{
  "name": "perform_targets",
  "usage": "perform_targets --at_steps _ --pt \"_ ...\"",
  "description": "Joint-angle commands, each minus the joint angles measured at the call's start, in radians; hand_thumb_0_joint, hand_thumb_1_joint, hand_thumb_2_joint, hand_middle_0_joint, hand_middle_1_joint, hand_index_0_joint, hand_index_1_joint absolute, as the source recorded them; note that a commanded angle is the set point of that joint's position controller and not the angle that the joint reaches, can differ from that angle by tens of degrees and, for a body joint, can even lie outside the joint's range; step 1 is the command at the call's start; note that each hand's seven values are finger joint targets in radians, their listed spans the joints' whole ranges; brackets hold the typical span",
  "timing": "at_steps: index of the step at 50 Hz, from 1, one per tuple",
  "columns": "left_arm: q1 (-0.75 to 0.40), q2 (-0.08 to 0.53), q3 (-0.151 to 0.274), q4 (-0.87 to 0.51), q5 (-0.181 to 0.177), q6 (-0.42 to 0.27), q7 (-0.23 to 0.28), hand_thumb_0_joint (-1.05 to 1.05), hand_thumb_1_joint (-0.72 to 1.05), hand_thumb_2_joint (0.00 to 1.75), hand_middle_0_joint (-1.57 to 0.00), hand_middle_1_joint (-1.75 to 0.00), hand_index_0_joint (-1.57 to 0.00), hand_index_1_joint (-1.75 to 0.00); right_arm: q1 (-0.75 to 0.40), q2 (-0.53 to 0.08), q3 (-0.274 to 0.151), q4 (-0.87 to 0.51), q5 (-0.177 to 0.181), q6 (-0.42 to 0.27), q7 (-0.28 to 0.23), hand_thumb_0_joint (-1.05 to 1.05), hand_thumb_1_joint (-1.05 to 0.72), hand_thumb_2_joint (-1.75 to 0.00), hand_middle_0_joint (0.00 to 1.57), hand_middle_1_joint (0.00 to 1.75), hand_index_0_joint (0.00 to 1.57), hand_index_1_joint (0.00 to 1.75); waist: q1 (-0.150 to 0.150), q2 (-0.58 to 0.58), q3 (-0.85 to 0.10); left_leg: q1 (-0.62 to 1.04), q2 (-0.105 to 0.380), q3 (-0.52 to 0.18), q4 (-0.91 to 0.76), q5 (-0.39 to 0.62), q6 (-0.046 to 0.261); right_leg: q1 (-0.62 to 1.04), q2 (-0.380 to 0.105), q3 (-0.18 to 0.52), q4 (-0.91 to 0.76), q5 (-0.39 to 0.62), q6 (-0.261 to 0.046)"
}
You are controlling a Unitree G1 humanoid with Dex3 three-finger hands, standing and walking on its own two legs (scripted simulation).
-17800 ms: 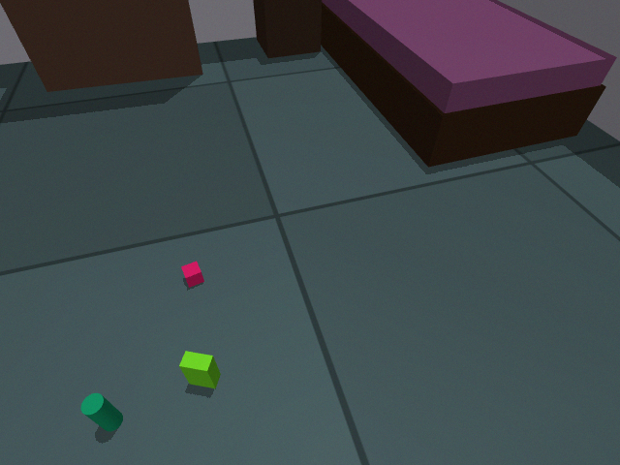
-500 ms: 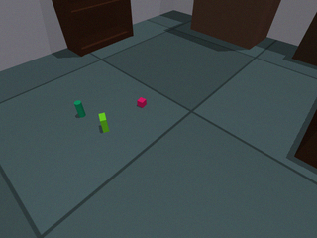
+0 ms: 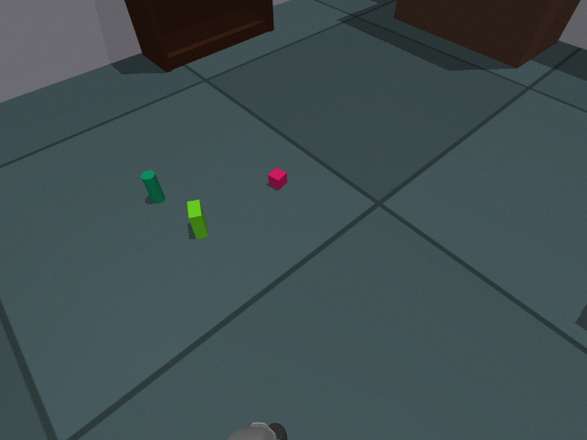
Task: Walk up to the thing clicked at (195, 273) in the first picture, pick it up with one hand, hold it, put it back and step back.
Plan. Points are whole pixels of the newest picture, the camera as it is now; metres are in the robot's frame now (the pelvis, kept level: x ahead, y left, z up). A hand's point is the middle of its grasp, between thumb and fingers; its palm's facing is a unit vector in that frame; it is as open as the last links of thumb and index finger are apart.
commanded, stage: walk up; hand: left
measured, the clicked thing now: (277, 178) +1.30 +0.18 -0.72
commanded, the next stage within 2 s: none
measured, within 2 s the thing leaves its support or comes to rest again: neither
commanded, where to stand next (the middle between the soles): +0.90 +0.01 m, yaw -3 degrees
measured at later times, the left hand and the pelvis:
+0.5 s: hand (179, 312) +0.34 +0.24 -0.12, palm faces -0.10 -0.91 -0.41, open 7.4 cm; pelvis +0.25 -0.04 +0.00, yaw -3 degrees
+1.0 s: hand (189, 252) +0.48 +0.26 -0.13, palm faces +0.00 -0.92 -0.39, open 7.4 cm; pelvis +0.46 -0.03 +0.00, yaw +1 degrees
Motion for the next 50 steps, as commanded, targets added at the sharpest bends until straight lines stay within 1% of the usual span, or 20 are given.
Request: perform_targets --at_steps 1,2,3,4,6,8,11,15,20,23,25,26,27,28,31,33,40,45,48,50 --pt "-0.031 0.251 0.052 -0.112 -0.018 -0.020 0.028 0.00 0.90 0.90 -0.20 -0.30 -0.20 -0.30 0.192 -0.229 -0.087 -0.061 -0.031 -0.051 -0.023 0.00 -0.90 -0.90 0.20 0.30 0.20 0.30 -0.145 -0.033 -0.206 0.472 -0.004 -0.023 -0.059 0.003 0.107 -0.268 -0.242 0.078 0.429 0.855 -0.030" --pt "0.014 0.203 0.041 -0.126 -0.031 -0.016 0.024 0.00 0.90 0.90 -0.20 -0.30 -0.20 -0.30 0.310 -0.289 -0.119 -0.065 -0.040 -0.053 -0.035 0.00 -0.90 -0.90 0.20 0.30 0.20 0.30 -0.196 0.121 -0.314 0.655 0.144 -0.265 -0.121 -0.134 0.196 -0.444 -0.118 0.025 0.755 0.589 0.003" --pt "0.074 0.196 0.053 -0.119 -0.048 -0.010 0.024 0.00 0.90 0.90 -0.20 -0.30 -0.20 -0.30 0.330 -0.335 -0.127 -0.079 -0.022 -0.060 -0.040 0.00 -0.90 -0.90 0.20 0.30 0.20 0.30 -0.186 0.226 -0.390 0.847 0.370 -0.754 -0.191 -0.099 0.329 -0.709 0.090 0.136 0.969 -0.034 0.033" --pt "0.040 0.258 0.048 -0.106 -0.033 -0.005 0.033 0.00 0.90 0.90 -0.20 -0.30 -0.20 -0.30 0.269 -0.321 -0.134 -0.097 0.010 -0.064 -0.049 0.00 -0.90 -0.90 0.20 0.30 0.20 0.30 -0.159 0.102 -0.372 0.777 0.421 -0.800 -0.261 -0.254 0.351 -0.734 -0.016 0.251 1.037 -0.097 -0.013" --pt "0.007 0.252 0.031 -0.110 -0.026 -0.016 0.013 0.00 0.90 0.90 -0.20 -0.30 -0.20 -0.30 0.129 -0.258 -0.096 -0.135 0.035 -0.066 -0.056 0.00 -0.90 -0.90 0.20 0.30 0.20 0.30 -0.099 -0.027 -0.201 0.500 0.328 -0.468 -0.307 -0.231 0.224 -0.701 -0.092 0.299 0.965 0.042 -0.027" --pt "0.053 0.214 0.031 -0.099 -0.027 -0.008 -0.007 0.00 0.90 0.90 -0.20 -0.30 -0.20 -0.30 0.087 -0.220 -0.073 -0.135 0.033 -0.075 -0.061 0.00 -0.90 -0.90 0.20 0.30 0.20 0.30 -0.053 -0.033 -0.068 0.306 0.250 -0.275 -0.354 -0.141 0.139 -0.629 -0.110 0.264 0.841 0.134 -0.016" --pt "0.056 0.187 0.041 -0.103 -0.014 -0.001 -0.021 0.00 0.90 0.90 -0.20 -0.30 -0.20 -0.30 0.119 -0.209 -0.065 -0.140 0.020 -0.103 -0.052 0.00 -0.90 -0.90 0.20 0.30 0.20 0.30 -0.050 0.012 -0.017 0.235 0.210 -0.176 -0.360 -0.013 0.163 -0.609 -0.111 0.218 0.753 0.179 0.026" --pt "-0.033 0.188 0.044 -0.138 0.005 -0.010 -0.043 0.00 0.90 0.90 -0.20 -0.30 -0.20 -0.30 0.110 -0.230 -0.071 -0.155 0.021 -0.118 -0.035 0.00 -0.90 -0.90 0.20 0.30 0.20 0.30 -0.064 0.080 0.034 0.234 0.201 -0.118 -0.403 -0.151 0.176 -0.656 -0.170 0.143 0.446 0.236 0.056" --pt "-0.133 0.175 0.056 -0.146 0.004 -0.019 -0.046 0.00 0.90 0.90 -0.20 -0.30 -0.20 -0.30 0.142 -0.240 -0.073 -0.169 0.020 -0.104 -0.028 0.00 -0.90 -0.90 0.20 0.30 0.20 0.30 -0.086 0.104 -0.009 0.264 0.189 -0.091 -0.308 0.008 0.130 -0.544 -0.148 0.102 0.243 0.402 0.024" --pt "-0.063 0.194 0.067 -0.109 0.004 -0.026 -0.039 0.00 0.90 0.90 -0.20 -0.30 -0.20 -0.30 0.121 -0.241 -0.074 -0.193 0.022 -0.090 -0.040 0.00 -0.90 -0.90 0.20 0.30 0.20 0.30 -0.039 0.037 -0.074 0.228 0.200 -0.093 -0.170 -0.003 0.111 -0.374 -0.123 0.083 0.212 0.379 0.008" --pt "0.088 0.254 0.091 -0.074 0.009 -0.040 -0.022 0.00 0.90 0.90 -0.20 -0.30 -0.20 -0.30 0.175 -0.182 -0.047 -0.194 0.018 -0.088 -0.042 0.00 -0.90 -0.90 0.20 0.30 0.20 0.30 0.037 -0.130 -0.206 0.169 0.097 -0.003 0.206 0.084 0.063 -0.116 -0.128 0.107 0.146 0.270 -0.035" --pt "0.169 0.330 0.117 -0.075 0.015 -0.046 -0.010 0.00 0.90 0.90 -0.20 -0.30 -0.20 -0.30 0.249 -0.137 -0.031 -0.198 0.021 -0.089 -0.040 0.00 -0.90 -0.90 0.20 0.30 0.20 0.30 0.055 -0.309 -0.286 0.017 -0.007 0.041 0.468 -0.135 0.020 0.022 -0.331 0.412 0.080 0.141 -0.090" --pt "0.176 0.375 0.119 -0.081 0.004 -0.046 -0.009 0.00 0.90 0.90 -0.20 -0.30 -0.20 -0.30 0.255 -0.188 -0.040 -0.191 0.030 -0.085 -0.044 0.00 -0.90 -0.90 0.20 0.30 0.20 0.30 0.054 -0.325 -0.261 -0.162 -0.082 -0.013 0.602 -0.438 -0.005 0.082 -0.511 0.767 -0.038 0.160 -0.197" --pt "0.109 0.376 0.113 -0.098 -0.006 -0.042 -0.005 0.00 0.90 0.90 -0.20 -0.30 -0.20 -0.30 0.238 -0.247 -0.050 -0.160 0.022 -0.076 -0.058 0.00 -0.90 -0.90 0.20 0.30 0.20 0.30 0.042 -0.260 -0.231 -0.171 -0.015 -0.095 0.673 -0.459 -0.006 -0.009 -0.556 0.829 -0.035 0.124 -0.264" --pt "-0.026 0.281 0.079 -0.129 -0.020 -0.040 0.004 0.00 0.90 0.90 -0.20 -0.30 -0.20 -0.30 0.233 -0.219 -0.049 -0.113 0.042 -0.067 -0.053 0.00 -0.90 -0.90 0.20 0.30 0.20 0.30 -0.034 -0.180 -0.094 -0.070 0.032 -0.179 0.620 -0.294 -0.006 -0.293 -0.363 0.409 -0.054 0.223 -0.140" --pt "-0.064 0.253 0.067 -0.131 -0.016 -0.044 0.003 0.00 0.90 0.90 -0.20 -0.30 -0.20 -0.30 0.273 -0.198 -0.045 -0.094 0.032 -0.052 -0.038 0.00 -0.90 -0.90 0.20 0.30 0.20 0.30 -0.066 -0.234 -0.057 -0.004 0.029 -0.132 0.533 -0.203 -0.013 -0.408 -0.269 0.261 -0.078 0.240 -0.093" --pt "-0.012 0.278 0.083 -0.169 0.002 -0.058 -0.003 0.00 0.90 0.90 -0.20 -0.30 -0.20 -0.30 0.116 -0.193 -0.052 -0.140 0.006 -0.049 -0.011 0.00 -0.90 -0.90 0.20 0.30 0.20 0.30 -0.015 -0.185 -0.020 -0.114 0.083 -0.097 0.246 -0.134 -0.074 -0.323 -0.345 0.220 -0.126 0.196 -0.183" --pt "0.004 0.287 0.080 -0.166 0.001 -0.056 -0.001 0.00 0.90 0.90 -0.20 -0.30 -0.20 -0.30 0.050 -0.175 -0.049 -0.161 0.002 -0.070 0.002 0.00 -0.90 -0.90 0.20 0.30 0.20 0.30 -0.006 -0.188 -0.063 -0.008 0.091 -0.027 0.051 -0.060 -0.039 -0.255 -0.346 0.159 -0.002 0.464 -0.154" --pt "-0.011 0.296 0.073 -0.170 -0.006 -0.044 0.004 0.00 0.90 0.90 -0.20 -0.30 -0.20 -0.30 0.103 -0.182 -0.060 -0.139 0.001 -0.077 0.001 0.00 -0.90 -0.90 0.20 0.30 0.20 0.30 -0.051 -0.139 -0.094 0.184 0.054 0.028 -0.031 -0.044 -0.005 -0.336 -0.327 0.133 0.121 0.459 -0.125" --pt "0.020 0.224 0.041 -0.182 -0.008 -0.036 0.007 0.00 0.90 0.90 -0.20 -0.30 -0.20 -0.30 0.318 -0.266 -0.094 -0.082 -0.017 -0.087 -0.017 0.00 -0.90 -0.90 0.20 0.30 0.20 0.30 -0.156 0.085 -0.204 0.465 0.064 -0.065 -0.087 -0.181 0.056 -0.478 -0.212 0.063 0.547 0.482 -0.071"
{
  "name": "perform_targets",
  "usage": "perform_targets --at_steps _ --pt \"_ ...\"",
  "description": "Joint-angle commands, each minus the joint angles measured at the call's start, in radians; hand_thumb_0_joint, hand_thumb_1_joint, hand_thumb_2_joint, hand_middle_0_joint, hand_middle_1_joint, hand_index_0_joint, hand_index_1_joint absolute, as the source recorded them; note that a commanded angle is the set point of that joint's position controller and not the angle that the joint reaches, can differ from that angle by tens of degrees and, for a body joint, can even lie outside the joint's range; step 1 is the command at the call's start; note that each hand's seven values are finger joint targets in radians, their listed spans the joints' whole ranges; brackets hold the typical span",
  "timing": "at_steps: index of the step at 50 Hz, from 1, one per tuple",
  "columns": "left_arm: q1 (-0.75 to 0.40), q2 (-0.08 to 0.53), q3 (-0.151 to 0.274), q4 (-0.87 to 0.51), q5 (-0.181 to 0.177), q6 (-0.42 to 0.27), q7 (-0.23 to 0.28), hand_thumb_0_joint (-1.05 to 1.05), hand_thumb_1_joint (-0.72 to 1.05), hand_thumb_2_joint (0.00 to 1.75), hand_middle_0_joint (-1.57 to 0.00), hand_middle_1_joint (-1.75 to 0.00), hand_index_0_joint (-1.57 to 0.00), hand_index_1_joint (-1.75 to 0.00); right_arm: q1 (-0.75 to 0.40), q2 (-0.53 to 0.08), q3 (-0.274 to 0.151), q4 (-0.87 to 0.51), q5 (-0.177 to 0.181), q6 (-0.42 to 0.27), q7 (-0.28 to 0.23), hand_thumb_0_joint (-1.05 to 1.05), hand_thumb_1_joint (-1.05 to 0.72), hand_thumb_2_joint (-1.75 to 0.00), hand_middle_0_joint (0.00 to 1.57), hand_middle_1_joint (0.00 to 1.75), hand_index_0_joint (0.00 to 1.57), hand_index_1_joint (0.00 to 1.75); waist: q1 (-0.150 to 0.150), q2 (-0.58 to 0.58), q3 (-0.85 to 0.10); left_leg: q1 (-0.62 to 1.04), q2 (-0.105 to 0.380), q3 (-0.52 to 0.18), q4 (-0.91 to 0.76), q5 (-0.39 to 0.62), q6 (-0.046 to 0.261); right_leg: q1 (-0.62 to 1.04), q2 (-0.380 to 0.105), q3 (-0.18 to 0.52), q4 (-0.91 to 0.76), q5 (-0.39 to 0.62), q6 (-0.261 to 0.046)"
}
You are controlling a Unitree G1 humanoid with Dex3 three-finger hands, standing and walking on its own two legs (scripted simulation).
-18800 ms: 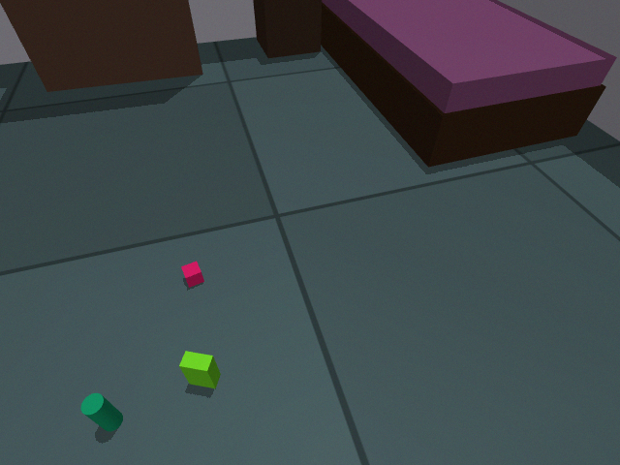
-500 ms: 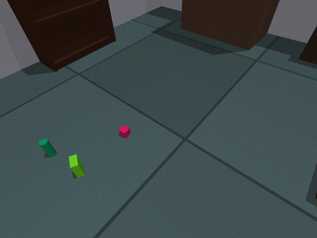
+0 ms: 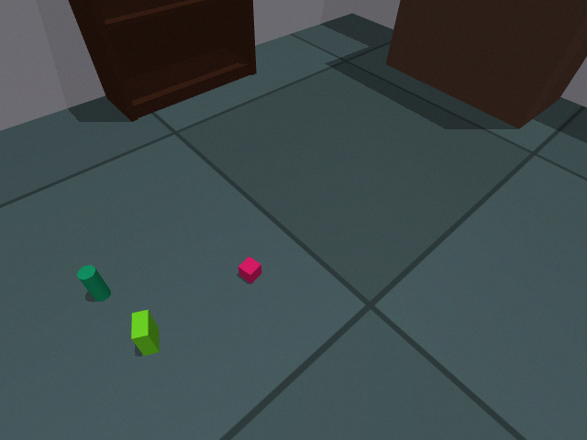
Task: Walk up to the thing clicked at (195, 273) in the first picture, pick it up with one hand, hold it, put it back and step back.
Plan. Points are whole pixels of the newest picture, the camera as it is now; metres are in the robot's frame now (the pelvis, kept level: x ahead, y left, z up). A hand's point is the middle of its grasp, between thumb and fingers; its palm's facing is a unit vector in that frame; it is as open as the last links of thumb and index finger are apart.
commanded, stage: walk up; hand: left
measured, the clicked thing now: (250, 270) +0.85 +0.19 -0.73
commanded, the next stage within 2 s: none
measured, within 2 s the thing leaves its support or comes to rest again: neither
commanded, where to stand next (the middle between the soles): +0.45 +0.03 m, yaw -4 degrees
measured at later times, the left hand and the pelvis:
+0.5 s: hand (131, 375) +0.25 +0.27 -0.12, palm faces -0.09 -0.91 -0.41, open 7.4 cm; pelvis +0.16 +0.01 +0.00, yaw -2 degrees
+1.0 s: hand (112, 329) +0.33 +0.35 -0.15, palm faces -0.06 -0.92 -0.38, open 7.4 cm; pelvis +0.28 +0.06 +0.00, yaw -2 degrees
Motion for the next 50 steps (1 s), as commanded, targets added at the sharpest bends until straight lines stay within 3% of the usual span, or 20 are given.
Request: perform_targets --at_steps 1,2,3,6,8,14,22,23,24,25,26,27,31,34,41,44,46,47,48,50 --pt "0.041 0.090 0.019 -0.109 -0.011 -0.011 0.013 0.00 0.90 0.90 -0.20 -0.30 -0.20 -0.30 0.253 -0.330 -0.105 -0.041 -0.021 -0.052 -0.037 0.00 -0.90 -0.90 0.20 0.30 0.20 0.30 -0.128 0.379 -0.184 0.543 0.240 -0.432 -0.176 -0.194 0.150 -0.496 0.039 0.058 0.585 -0.009 -0.088" --pt "0.070 0.174 0.039 -0.084 -0.022 0.003 0.025 0.00 0.90 0.90 -0.20 -0.30 -0.20 -0.30 0.209 -0.343 -0.106 -0.076 0.010 -0.054 -0.042 0.00 -0.90 -0.90 0.20 0.30 0.20 0.30 -0.108 0.245 -0.207 0.563 0.353 -0.692 -0.296 -0.271 0.232 -0.576 0.084 0.114 0.660 -0.130 -0.092" --pt "0.019 0.222 0.042 -0.066 -0.007 0.008 0.031 0.00 0.90 0.90 -0.20 -0.30 -0.20 -0.30 0.172 -0.333 -0.109 -0.074 0.031 -0.048 -0.044 0.00 -0.90 -0.90 0.20 0.30 0.20 0.30 -0.108 0.180 -0.142 0.471 0.363 -0.669 -0.298 -0.268 0.261 -0.586 0.028 0.174 0.713 -0.110 -0.098" --pt "0.036 0.200 0.040 -0.031 -0.023 0.007 0.014 0.00 0.90 0.90 -0.20 -0.30 -0.20 -0.30 0.066 -0.233 -0.057 -0.111 0.036 -0.056 -0.058 0.00 -0.90 -0.90 0.20 0.30 0.20 0.30 -0.044 0.098 -0.025 0.250 0.225 -0.292 -0.287 0.076 0.166 -0.473 -0.012 0.223 0.616 0.044 -0.086" --pt "0.068 0.180 0.040 -0.021 -0.022 0.015 0.004 0.00 0.90 0.90 -0.20 -0.30 -0.20 -0.30 0.065 -0.217 -0.050 -0.108 0.038 -0.065 -0.059 0.00 -0.90 -0.90 0.20 0.30 0.20 0.30 -0.029 0.116 -0.038 0.233 0.186 -0.191 -0.277 0.201 0.162 -0.427 -0.013 0.188 0.564 0.094 -0.066" --pt "-0.046 0.148 0.036 -0.071 -0.003 0.019 -0.011 0.00 0.90 0.90 -0.20 -0.30 -0.20 -0.30 0.110 -0.229 -0.056 -0.129 0.027 -0.064 -0.064 0.00 -0.90 -0.90 0.20 0.30 0.20 0.30 -0.063 0.127 -0.022 0.319 0.187 -0.124 -0.278 0.272 0.213 -0.484 -0.037 0.117 0.288 0.142 -0.031" --pt "-0.007 0.134 0.051 -0.039 0.003 -0.006 -0.009 0.00 0.90 0.90 -0.20 -0.30 -0.20 -0.30 0.058 -0.222 -0.048 -0.171 0.030 -0.035 -0.056 0.00 -0.90 -0.90 0.20 0.30 0.20 0.30 -0.011 0.060 -0.049 0.169 0.141 -0.077 -0.103 0.075 0.146 -0.136 0.034 0.042 -0.023 0.299 -0.062" --pt "0.061 0.171 0.067 -0.019 0.006 -0.017 0.001 0.00 0.90 0.90 -0.20 -0.30 -0.20 -0.30 0.065 -0.183 -0.033 -0.181 0.032 -0.035 -0.055 0.00 -0.90 -0.90 0.20 0.30 0.20 0.30 0.026 -0.030 -0.103 0.120 0.107 -0.060 0.034 0.057 0.119 0.004 0.031 0.080 -0.061 0.279 -0.080" --pt "0.140 0.229 0.088 -0.007 0.014 -0.028 0.014 0.00 0.90 0.90 -0.20 -0.30 -0.20 -0.30 0.102 -0.130 -0.014 -0.186 0.034 -0.037 -0.053 0.00 -0.90 -0.90 0.20 0.30 0.20 0.30 0.061 -0.212 -0.165 0.040 0.022 0.009 0.276 -0.059 0.084 0.105 -0.097 0.261 -0.158 0.154 -0.109" --pt "0.140 0.304 0.103 -0.031 0.011 -0.035 0.021 0.00 0.90 0.90 -0.20 -0.30 -0.20 -0.30 0.160 -0.089 0.003 -0.185 0.028 -0.030 -0.049 0.00 -0.90 -0.90 0.20 0.30 0.20 0.30 0.038 -0.324 -0.179 -0.157 -0.086 0.016 0.460 -0.391 0.030 0.191 -0.337 0.665 -0.245 0.022 -0.174" --pt "0.098 0.316 0.099 -0.031 -0.002 -0.025 0.019 0.00 0.90 0.90 -0.20 -0.30 -0.20 -0.30 0.123 -0.212 -0.027 -0.155 0.017 -0.013 -0.060 0.00 -0.90 -0.90 0.20 0.30 0.20 0.30 0.047 -0.194 -0.114 -0.203 -0.062 -0.036 0.534 -0.422 0.026 0.100 -0.395 0.783 -0.285 -0.114 -0.280" --pt "0.058 0.306 0.095 -0.044 -0.006 -0.021 0.018 0.00 0.90 0.90 -0.20 -0.30 -0.20 -0.30 0.103 -0.233 -0.035 -0.141 0.013 -0.009 -0.066 0.00 -0.90 -0.90 0.20 0.30 0.20 0.30 0.035 -0.170 -0.052 -0.218 -0.025 -0.076 0.546 -0.424 0.022 0.013 -0.395 0.765 -0.310 -0.188 -0.304" --pt "-0.016 0.231 0.070 -0.058 -0.006 -0.028 0.021 0.00 0.90 0.90 -0.20 -0.30 -0.20 -0.30 0.137 -0.197 -0.031 -0.083 0.026 -0.004 -0.045 0.00 -0.90 -0.90 0.20 0.30 0.20 0.30 -0.013 -0.142 0.014 -0.136 -0.003 -0.102 0.472 -0.213 0.010 -0.133 -0.210 0.391 -0.312 0.029 -0.194" --pt "-0.027 0.223 0.068 -0.075 -0.004 -0.031 0.014 0.00 0.90 0.90 -0.20 -0.30 -0.20 -0.30 0.158 -0.187 -0.039 -0.064 0.018 0.003 -0.033 0.00 -0.90 -0.90 0.20 0.30 0.20 0.30 -0.024 -0.166 0.007 -0.095 0.001 -0.073 0.417 -0.121 -0.018 -0.191 -0.167 0.280 -0.340 0.018 -0.202" --pt "-0.025 0.252 0.084 -0.092 0.013 -0.008 -0.002 0.00 0.90 0.90 -0.20 -0.30 -0.20 -0.30 0.039 -0.181 -0.048 -0.081 0.001 -0.017 -0.016 0.00 -0.90 -0.90 0.20 0.30 0.20 0.30 0.009 -0.202 0.019 -0.016 0.026 -0.002 0.103 -0.113 -0.045 -0.248 -0.175 0.233 -0.309 -0.121 -0.222" --pt "-0.091 0.262 0.076 -0.103 0.009 0.004 -0.002 0.00 0.90 0.90 -0.20 -0.30 -0.20 -0.30 0.105 -0.176 -0.050 -0.045 0.000 -0.030 -0.030 0.00 -0.90 -0.90 0.20 0.30 0.20 0.30 -0.043 -0.165 -0.025 0.157 0.020 0.018 0.021 -0.055 -0.023 -0.310 -0.196 0.230 -0.216 -0.123 -0.215" --pt "-0.084 0.194 0.049 -0.105 0.013 0.020 0.001 0.00 0.90 0.90 -0.20 -0.30 -0.20 -0.30 0.226 -0.211 -0.065 0.009 -0.001 -0.043 -0.051 0.00 -0.90 -0.90 0.20 0.30 0.20 0.30 -0.103 -0.010 -0.071 0.371 -0.031 0.014 -0.026 -0.126 -0.006 -0.436 -0.123 0.184 0.025 -0.108 -0.167" --pt "-0.048 0.126 0.027 -0.104 0.008 0.029 0.003 0.00 0.90 0.90 -0.20 -0.30 -0.20 -0.30 0.274 -0.252 -0.074 0.014 -0.008 -0.050 -0.064 0.00 -0.90 -0.90 0.20 0.30 0.20 0.30 -0.118 0.189 -0.058 0.389 0.072 -0.155 -0.197 -0.375 0.023 -0.517 -0.033 0.095 0.267 -0.121 -0.131" --pt "-0.009 0.052 -0.005 -0.088 -0.008 0.043 0.013 0.00 0.90 0.90 -0.20 -0.30 -0.20 -0.30 0.191 -0.268 -0.060 -0.019 -0.013 -0.052 -0.081 0.00 -0.90 -0.90 0.20 0.30 0.20 0.30 -0.060 0.275 0.011 0.288 0.264 -0.508 -0.356 -0.379 0.053 -0.582 0.086 0.110 0.423 -0.085 -0.062" --pt "0.027 0.193 0.031 -0.041 -0.007 0.055 0.034 0.00 0.90 0.90 -0.20 -0.30 -0.20 -0.30 0.099 -0.331 -0.072 -0.055 0.012 -0.047 -0.081 0.00 -0.90 -0.90 0.20 0.30 0.20 0.30 -0.041 0.196 0.038 0.177 0.365 -0.576 -0.346 -0.276 0.204 -0.518 0.023 0.187 0.532 -0.088 -0.076"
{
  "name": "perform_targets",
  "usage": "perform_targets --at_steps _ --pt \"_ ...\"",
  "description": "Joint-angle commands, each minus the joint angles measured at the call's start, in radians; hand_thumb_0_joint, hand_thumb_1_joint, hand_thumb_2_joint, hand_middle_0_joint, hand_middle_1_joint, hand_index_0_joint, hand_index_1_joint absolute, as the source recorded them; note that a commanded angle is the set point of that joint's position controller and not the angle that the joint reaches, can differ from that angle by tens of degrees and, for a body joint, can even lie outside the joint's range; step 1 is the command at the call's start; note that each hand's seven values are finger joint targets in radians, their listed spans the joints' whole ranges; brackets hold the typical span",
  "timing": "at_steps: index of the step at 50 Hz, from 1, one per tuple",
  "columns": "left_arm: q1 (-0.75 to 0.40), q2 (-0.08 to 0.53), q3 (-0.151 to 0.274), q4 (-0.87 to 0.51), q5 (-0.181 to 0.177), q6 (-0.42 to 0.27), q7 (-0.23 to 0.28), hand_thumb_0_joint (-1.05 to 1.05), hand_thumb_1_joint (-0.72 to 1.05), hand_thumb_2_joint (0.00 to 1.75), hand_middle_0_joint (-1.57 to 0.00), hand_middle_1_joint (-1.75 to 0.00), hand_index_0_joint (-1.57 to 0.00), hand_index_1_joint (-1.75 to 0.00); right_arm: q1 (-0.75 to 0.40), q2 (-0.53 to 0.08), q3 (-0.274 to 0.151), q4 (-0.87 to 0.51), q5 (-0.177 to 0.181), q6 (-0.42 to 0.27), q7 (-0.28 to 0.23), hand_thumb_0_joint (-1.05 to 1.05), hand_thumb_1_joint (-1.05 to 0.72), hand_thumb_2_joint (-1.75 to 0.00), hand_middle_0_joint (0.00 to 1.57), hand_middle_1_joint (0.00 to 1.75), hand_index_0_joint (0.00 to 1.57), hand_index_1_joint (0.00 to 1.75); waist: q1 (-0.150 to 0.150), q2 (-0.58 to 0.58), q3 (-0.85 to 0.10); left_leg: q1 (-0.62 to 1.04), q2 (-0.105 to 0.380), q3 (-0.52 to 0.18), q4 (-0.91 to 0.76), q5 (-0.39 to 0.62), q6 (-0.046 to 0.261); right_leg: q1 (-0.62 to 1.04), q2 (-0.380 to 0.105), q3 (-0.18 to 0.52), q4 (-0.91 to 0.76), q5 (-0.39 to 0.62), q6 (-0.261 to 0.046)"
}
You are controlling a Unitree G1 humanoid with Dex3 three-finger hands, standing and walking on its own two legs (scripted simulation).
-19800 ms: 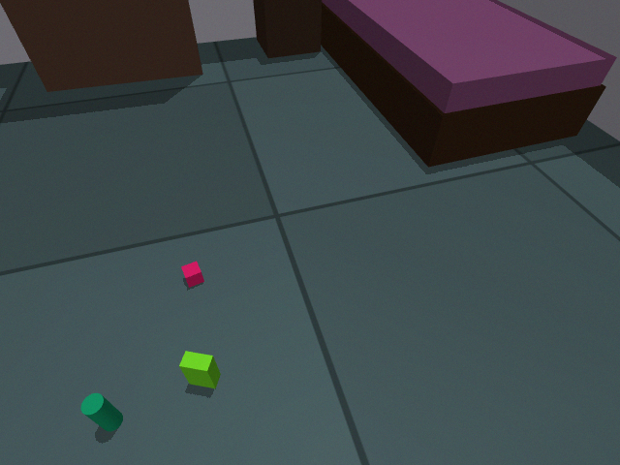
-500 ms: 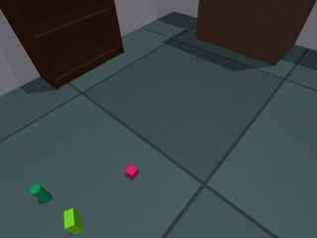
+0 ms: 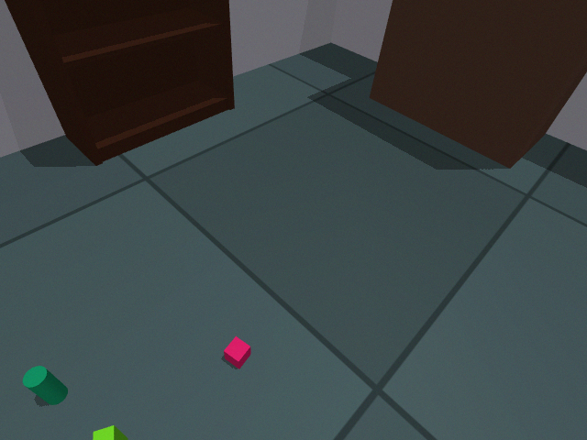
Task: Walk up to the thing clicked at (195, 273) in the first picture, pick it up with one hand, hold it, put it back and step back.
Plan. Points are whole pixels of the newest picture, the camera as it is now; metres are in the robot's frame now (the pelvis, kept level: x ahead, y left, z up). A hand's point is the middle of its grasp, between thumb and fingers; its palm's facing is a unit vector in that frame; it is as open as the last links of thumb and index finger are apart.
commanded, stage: walk up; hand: left
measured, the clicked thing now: (237, 352) +0.56 +0.15 -0.72
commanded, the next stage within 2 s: stand in 1.50 s
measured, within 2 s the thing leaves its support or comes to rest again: neither
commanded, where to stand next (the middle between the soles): +0.16 -0.02 m, yaw -2 degrees
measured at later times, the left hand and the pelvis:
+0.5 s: hand out of the picture +0.12 +0.26 -0.14, palm faces -0.07 -0.93 -0.37, open 7.4 cm; pelvis +0.03 +0.00 +0.00, yaw -2 degrees
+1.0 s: hand out of the picture +0.14 +0.23 -0.13, palm faces -0.06 -0.95 -0.31, open 7.4 cm; pelvis +0.05 -0.01 +0.03, yaw -2 degrees
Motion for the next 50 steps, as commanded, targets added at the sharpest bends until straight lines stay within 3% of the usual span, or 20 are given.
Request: perform_targets --at_steps 1,2,3,4,7,13,15,16,17,18,19,20,21,23,24,26,29,37,44,50 --pt "0.029 0.194 0.030 -0.051 -0.006 -0.009 0.028 0.00 0.90 0.90 -0.20 -0.30 -0.20 -0.30 0.016 -0.298 -0.067 -0.083 0.016 -0.028 -0.038 0.00 -0.90 -0.90 0.20 0.30 0.20 0.30 -0.014 0.212 0.053 0.136 0.343 -0.511 -0.383 0.008 0.205 -0.291 0.021 0.090 0.275 -0.055 -0.009" --pt "0.032 0.180 0.033 -0.033 -0.010 -0.010 0.029 0.00 0.90 0.90 -0.20 -0.30 -0.20 -0.30 0.010 -0.266 -0.053 -0.088 0.012 -0.034 -0.044 0.00 -0.90 -0.90 0.20 0.30 0.20 0.30 -0.006 0.218 0.014 0.189 0.306 -0.408 -0.331 0.251 0.199 -0.277 0.022 0.104 0.271 -0.044 -0.006" --pt "0.042 0.169 0.032 -0.016 -0.014 -0.007 0.028 0.00 0.90 0.90 -0.20 -0.30 -0.20 -0.30 0.012 -0.244 -0.046 -0.092 0.016 -0.040 -0.050 0.00 -0.90 -0.90 0.20 0.30 0.20 0.30 0.001 0.204 -0.010 0.196 0.271 -0.301 -0.289 0.401 0.180 -0.246 0.012 0.103 0.246 -0.024 -0.007" --pt "0.040 0.157 0.028 -0.010 -0.017 -0.002 0.024 0.00 0.90 0.90 -0.20 -0.30 -0.20 -0.30 0.017 -0.240 -0.041 -0.084 0.021 -0.043 -0.054 0.00 -0.90 -0.90 0.20 0.30 0.20 0.30 0.001 0.213 -0.022 0.187 0.249 -0.244 -0.264 0.489 0.157 -0.215 0.013 0.091 0.213 0.007 -0.002" --pt "0.006 0.129 0.021 -0.002 -0.015 0.017 0.019 0.00 0.90 0.90 -0.20 -0.30 -0.20 -0.30 -0.033 -0.232 -0.032 -0.091 0.024 -0.038 -0.065 0.00 -0.90 -0.90 0.20 0.30 0.20 0.30 0.001 0.214 -0.055 0.170 0.227 -0.168 -0.237 0.501 0.164 -0.158 0.019 0.051 0.121 0.059 0.012" --pt "-0.066 0.100 0.017 0.017 -0.011 0.021 0.023 0.00 0.90 0.90 -0.20 -0.30 -0.20 -0.30 -0.059 -0.236 -0.027 -0.090 0.027 -0.014 -0.072 0.00 -0.90 -0.90 0.20 0.30 0.20 0.30 -0.014 0.234 -0.099 0.134 0.235 -0.139 -0.139 0.610 0.171 -0.033 0.032 -0.036 -0.052 0.117 0.011" --pt "-0.047 0.101 0.019 0.040 -0.007 0.017 0.024 0.00 0.90 0.90 -0.20 -0.30 -0.20 -0.30 -0.096 -0.239 -0.024 -0.092 0.033 -0.002 -0.071 0.00 -0.90 -0.90 0.20 0.30 0.20 0.30 0.007 0.199 -0.123 0.101 0.231 -0.141 -0.094 0.490 0.163 0.048 0.040 -0.049 -0.166 0.163 0.000" --pt "-0.050 0.108 0.021 0.046 -0.002 0.011 0.024 0.00 0.90 0.90 -0.20 -0.30 -0.20 -0.30 -0.115 -0.229 -0.018 -0.092 0.036 0.005 -0.069 0.00 -0.90 -0.90 0.20 0.30 0.20 0.30 0.016 0.164 -0.128 0.080 0.203 -0.127 -0.061 0.397 0.133 0.096 0.044 -0.046 -0.262 0.222 -0.010" --pt "-0.054 0.128 0.025 0.053 0.003 0.004 0.026 0.00 0.90 0.90 -0.20 -0.30 -0.20 -0.30 -0.127 -0.198 -0.007 -0.088 0.041 0.007 -0.067 0.00 -0.90 -0.90 0.20 0.30 0.20 0.30 0.026 0.112 -0.136 0.040 0.183 -0.119 -0.042 0.270 0.090 0.141 0.004 0.015 -0.304 0.320 -0.028" --pt "-0.072 0.174 0.037 0.049 0.013 -0.006 0.028 0.00 0.90 0.90 -0.20 -0.30 -0.20 -0.30 -0.105 -0.159 0.006 -0.087 0.045 0.005 -0.065 0.00 -0.90 -0.90 0.20 0.30 0.20 0.30 0.010 -0.015 -0.154 -0.018 0.131 -0.092 0.022 0.137 0.048 0.183 -0.109 0.182 -0.336 0.413 -0.067" --pt "-0.149 0.205 0.038 0.031 0.006 -0.011 0.025 0.00 0.90 0.90 -0.20 -0.30 -0.20 -0.30 -0.102 -0.134 0.016 -0.072 0.046 0.005 -0.065 0.00 -0.90 -0.90 0.20 0.30 0.20 0.30 -0.017 -0.082 -0.130 -0.002 0.031 -0.045 0.052 -0.032 0.006 0.098 -0.212 0.307 -0.372 0.419 -0.152" --pt "-0.215 0.218 0.031 0.028 0.000 -0.006 0.021 0.00 0.90 0.90 -0.20 -0.30 -0.20 -0.30 -0.097 -0.156 0.006 -0.031 0.040 0.012 -0.072 0.00 -0.90 -0.90 0.20 0.30 0.20 0.30 -0.026 -0.117 -0.091 0.105 0.012 -0.046 0.045 -0.175 0.008 -0.044 -0.248 0.319 -0.374 0.359 -0.192" --pt "-0.229 0.178 0.017 0.023 -0.001 -0.002 0.018 0.00 0.90 0.90 -0.20 -0.30 -0.20 -0.30 -0.090 -0.167 0.005 -0.006 0.035 0.006 -0.071 0.00 -0.90 -0.90 0.20 0.30 0.20 0.30 -0.041 -0.083 -0.076 0.191 0.026 -0.068 -0.065 -0.137 0.015 -0.112 -0.204 0.260 -0.361 0.348 -0.145" --pt "-0.228 0.130 0.001 0.040 -0.006 -0.002 0.016 0.00 0.90 0.90 -0.20 -0.30 -0.20 -0.30 -0.153 -0.203 -0.001 0.010 0.034 -0.006 -0.058 0.00 -0.90 -0.90 0.20 0.30 0.20 0.30 -0.027 -0.039 -0.067 0.186 0.095 -0.117 -0.151 0.000 0.042 -0.096 -0.083 0.114 -0.329 0.284 -0.039" --pt "-0.235 0.127 0.001 0.053 -0.004 0.000 0.013 0.00 0.90 0.90 -0.20 -0.30 -0.20 -0.30 -0.172 -0.202 0.002 0.018 0.030 -0.006 -0.054 0.00 -0.90 -0.90 0.20 0.30 0.20 0.30 -0.018 -0.052 -0.051 0.131 0.121 -0.144 -0.185 -0.032 0.054 -0.058 -0.055 0.093 -0.332 0.225 -0.022" --pt "-0.228 0.128 0.002 0.076 0.001 0.001 0.010 0.00 0.90 0.90 -0.20 -0.30 -0.20 -0.30 -0.193 -0.200 0.013 0.036 0.028 -0.006 -0.049 0.00 -0.90 -0.90 0.20 0.30 0.20 0.30 -0.004 -0.054 -0.042 0.077 0.133 -0.157 -0.237 -0.114 0.060 0.001 -0.052 0.105 -0.370 0.127 -0.026" --pt "-0.260 0.123 -0.001 0.091 -0.003 -0.001 0.007 0.00 0.90 0.90 -0.20 -0.30 -0.20 -0.30 -0.201 -0.184 0.025 0.074 0.023 -0.009 -0.046 0.00 -0.90 -0.90 0.20 0.30 0.20 0.30 -0.007 -0.006 -0.031 0.099 0.096 -0.125 -0.271 -0.096 0.030 0.007 -0.068 0.128 -0.406 0.117 -0.031" --pt "-0.282 0.117 -0.009 0.151 -0.006 0.000 0.005 0.00 0.90 0.90 -0.20 -0.30 -0.20 -0.30 -0.251 -0.175 0.035 0.134 0.020 -0.012 -0.044 0.00 -0.90 -0.90 0.20 0.30 0.20 0.30 0.004 0.053 -0.056 0.149 0.101 -0.117 -0.338 -0.031 0.018 0.075 -0.064 0.102 -0.474 0.199 -0.012" --pt "-0.296 0.109 -0.011 0.186 -0.005 -0.002 0.008 0.00 0.90 0.90 -0.20 -0.30 -0.20 -0.30 -0.258 -0.172 0.035 0.168 0.021 -0.011 -0.050 0.00 -0.90 -0.90 0.20 0.30 0.20 0.30 -0.003 0.049 -0.108 0.215 0.108 -0.095 -0.336 0.112 0.013 0.127 -0.067 0.085 -0.491 0.334 -0.001" --pt "-0.298 0.101 -0.012 0.207 -0.006 0.002 0.010 0.00 0.90 0.90 -0.20 -0.30 -0.20 -0.30 -0.272 -0.169 0.035 0.185 0.021 -0.006 -0.053 0.00 -0.90 -0.90 0.20 0.30 0.20 0.30 -0.004 0.058 -0.101 0.223 0.110 -0.093 -0.350 0.129 0.009 0.135 -0.065 0.077 -0.506 0.348 0.005"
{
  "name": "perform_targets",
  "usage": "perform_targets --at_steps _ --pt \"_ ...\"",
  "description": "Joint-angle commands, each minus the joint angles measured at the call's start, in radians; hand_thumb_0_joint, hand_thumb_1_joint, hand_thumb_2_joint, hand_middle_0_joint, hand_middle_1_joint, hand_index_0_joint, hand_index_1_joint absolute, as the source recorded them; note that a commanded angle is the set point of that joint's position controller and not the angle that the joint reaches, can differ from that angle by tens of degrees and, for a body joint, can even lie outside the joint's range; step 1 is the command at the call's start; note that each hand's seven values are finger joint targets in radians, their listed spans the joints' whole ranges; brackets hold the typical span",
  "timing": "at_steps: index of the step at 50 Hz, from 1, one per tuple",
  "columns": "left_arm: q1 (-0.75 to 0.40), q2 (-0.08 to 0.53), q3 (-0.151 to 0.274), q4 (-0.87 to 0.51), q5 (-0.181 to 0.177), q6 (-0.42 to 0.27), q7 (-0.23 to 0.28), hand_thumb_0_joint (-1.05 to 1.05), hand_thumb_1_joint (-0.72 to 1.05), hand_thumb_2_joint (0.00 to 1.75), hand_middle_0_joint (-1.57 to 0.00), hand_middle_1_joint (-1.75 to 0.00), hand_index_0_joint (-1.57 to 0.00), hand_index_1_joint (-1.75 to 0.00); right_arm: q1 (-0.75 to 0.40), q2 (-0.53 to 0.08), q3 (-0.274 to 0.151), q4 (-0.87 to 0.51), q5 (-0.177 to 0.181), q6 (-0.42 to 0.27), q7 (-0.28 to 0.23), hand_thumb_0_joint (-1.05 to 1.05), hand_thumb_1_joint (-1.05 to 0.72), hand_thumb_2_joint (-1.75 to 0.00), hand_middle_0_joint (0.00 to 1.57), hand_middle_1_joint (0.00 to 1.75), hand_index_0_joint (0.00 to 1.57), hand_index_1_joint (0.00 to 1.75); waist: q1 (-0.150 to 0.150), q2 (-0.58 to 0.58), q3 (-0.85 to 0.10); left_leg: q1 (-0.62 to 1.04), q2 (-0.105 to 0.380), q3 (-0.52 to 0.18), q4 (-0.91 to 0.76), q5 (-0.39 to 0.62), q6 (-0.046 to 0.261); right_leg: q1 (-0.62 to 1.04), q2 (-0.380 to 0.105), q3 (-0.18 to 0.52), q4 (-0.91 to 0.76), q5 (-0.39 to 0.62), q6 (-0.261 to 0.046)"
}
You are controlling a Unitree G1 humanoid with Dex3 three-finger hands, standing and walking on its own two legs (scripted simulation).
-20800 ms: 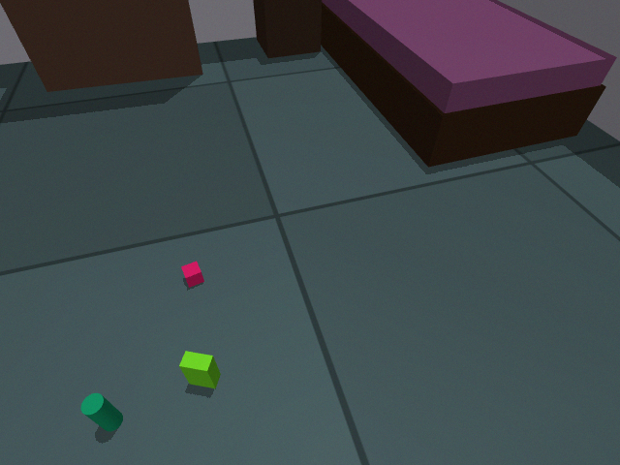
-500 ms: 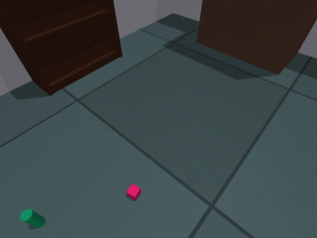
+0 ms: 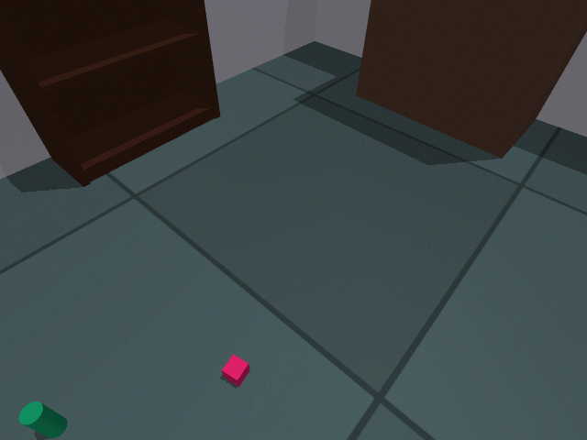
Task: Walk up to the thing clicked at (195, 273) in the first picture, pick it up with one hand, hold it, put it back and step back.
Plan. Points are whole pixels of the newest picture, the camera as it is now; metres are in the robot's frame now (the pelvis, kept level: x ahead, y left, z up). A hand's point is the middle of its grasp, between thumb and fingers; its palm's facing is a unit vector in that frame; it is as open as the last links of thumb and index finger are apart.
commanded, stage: walk up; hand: left
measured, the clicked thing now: (236, 370) +0.51 +0.19 -0.75
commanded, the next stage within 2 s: stand in 0.50 s
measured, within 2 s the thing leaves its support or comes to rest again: neither
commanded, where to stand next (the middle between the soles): +0.12 -0.01 m, yaw +1 degrees
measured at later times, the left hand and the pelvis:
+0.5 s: hand out of the picture +0.09 +0.26 -0.16, palm faces -0.02 -0.94 -0.33, open 7.4 cm; pelvis +0.01 +0.01 +0.00, yaw +0 degrees
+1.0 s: hand out of the picture +0.10 +0.27 -0.15, palm faces -0.01 -0.94 -0.35, open 7.4 cm; pelvis +0.02 +0.01 +0.00, yaw +0 degrees
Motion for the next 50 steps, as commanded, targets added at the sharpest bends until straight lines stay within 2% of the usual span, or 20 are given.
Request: perform_targets --at_steps 1,11,12,20,24,25,31,33,39,42,50 --pt "-0.052 0.212 0.041 -0.053 0.001 -0.024 0.011 0.00 0.90 0.90 -0.20 -0.30 -0.20 -0.30 -0.058 -0.206 -0.037 -0.059 0.000 -0.024 -0.014 0.00 -0.90 -0.90 0.20 0.30 0.20 0.30 0.011 0.008 -0.102 0.041 0.099 -0.106 -0.070 0.077 0.034 0.008 -0.117 0.120 -0.085 0.099 -0.031" --pt "-0.074 0.205 0.041 -0.041 0.003 -0.021 0.015 0.00 0.90 0.90 -0.20 -0.30 -0.20 -0.30 -0.070 -0.205 -0.042 -0.042 -0.003 -0.019 -0.015 0.00 -0.90 -0.90 0.20 0.30 0.20 0.30 0.003 0.003 -0.090 0.045 0.103 -0.107 -0.101 0.093 0.027 0.020 -0.116 0.113 -0.097 0.136 -0.022" --pt "-0.060 0.207 0.042 -0.037 0.001 -0.021 0.015 0.00 0.90 0.90 -0.20 -0.30 -0.20 -0.30 -0.079 -0.205 -0.043 -0.049 0.001 -0.019 -0.015 0.00 -0.90 -0.90 0.20 0.30 0.20 0.30 0.010 0.006 -0.083 0.055 0.105 -0.110 -0.103 0.100 0.027 0.013 -0.112 0.107 -0.094 0.130 -0.019" --pt "-0.054 0.202 0.041 -0.039 0.007 -0.022 0.017 0.00 0.90 0.90 -0.20 -0.30 -0.20 -0.30 -0.089 -0.196 -0.047 -0.052 0.000 -0.016 -0.014 0.00 -0.90 -0.90 0.20 0.30 0.20 0.30 0.008 -0.002 -0.096 0.078 0.104 -0.105 -0.104 0.117 0.027 0.016 -0.112 0.105 -0.103 0.146 -0.016" --pt "-0.053 0.201 0.040 -0.044 0.007 -0.021 0.018 0.00 0.90 0.90 -0.20 -0.30 -0.20 -0.30 -0.086 -0.197 -0.049 -0.049 -0.002 -0.017 -0.015 0.00 -0.90 -0.90 0.20 0.30 0.20 0.30 0.008 0.010 -0.110 0.084 0.106 -0.103 -0.107 0.143 0.027 0.033 -0.116 0.106 -0.099 0.167 -0.018" --pt "-0.058 0.207 0.036 -0.045 0.002 -0.030 0.022 0.00 0.90 0.90 -0.20 -0.30 -0.20 -0.30 -0.105 -0.189 -0.043 -0.049 0.000 -0.010 -0.013 0.00 -0.90 -0.90 0.20 0.30 0.20 0.30 0.010 0.038 -0.095 0.067 0.113 -0.108 -0.109 0.166 0.021 0.034 -0.129 0.106 -0.113 0.168 -0.014" --pt "-0.048 0.211 0.036 -0.040 0.006 -0.038 0.029 0.00 0.90 0.90 -0.20 -0.30 -0.20 -0.30 -0.095 -0.188 -0.043 -0.044 0.002 -0.002 -0.011 0.00 -0.90 -0.90 0.20 0.30 0.20 0.30 0.004 0.008 -0.125 0.102 0.118 -0.108 -0.100 0.208 0.027 0.056 -0.134 0.098 -0.110 0.215 -0.013" --pt "-0.054 0.212 0.036 -0.039 0.004 -0.037 0.031 0.00 0.90 0.90 -0.20 -0.30 -0.20 -0.30 -0.091 -0.187 -0.041 -0.042 0.001 -0.001 -0.010 0.00 -0.90 -0.90 0.20 0.30 0.20 0.30 0.003 0.007 -0.120 0.089 0.112 -0.106 -0.111 0.176 0.025 0.060 -0.133 0.098 -0.116 0.186 -0.010" --pt "-0.052 0.205 0.034 -0.039 0.004 -0.035 0.031 0.00 0.90 0.90 -0.20 -0.30 -0.20 -0.30 -0.097 -0.196 -0.040 -0.041 -0.001 -0.002 -0.009 0.00 -0.90 -0.90 0.20 0.30 0.20 0.30 0.009 0.019 -0.105 0.080 0.114 -0.113 -0.119 0.180 0.025 0.056 -0.134 0.096 -0.118 0.168 -0.013" --pt "-0.048 0.207 0.034 -0.038 0.005 -0.033 0.029 0.00 0.90 0.90 -0.20 -0.30 -0.20 -0.30 -0.096 -0.191 -0.038 -0.041 0.001 -0.001 -0.010 0.00 -0.90 -0.90 0.20 0.30 0.20 0.30 0.009 0.015 -0.095 0.071 0.112 -0.115 -0.128 0.133 0.025 0.047 -0.134 0.096 -0.121 0.132 -0.014" --pt "-0.044 0.209 0.031 -0.043 0.004 -0.037 0.030 0.00 0.90 0.90 -0.20 -0.30 -0.20 -0.30 -0.083 -0.189 -0.039 -0.041 0.000 -0.002 -0.009 0.00 -0.90 -0.90 0.20 0.30 0.20 0.30 0.005 0.002 -0.093 0.077 0.108 -0.116 -0.122 0.170 0.021 0.039 -0.133 0.090 -0.125 0.145 -0.009"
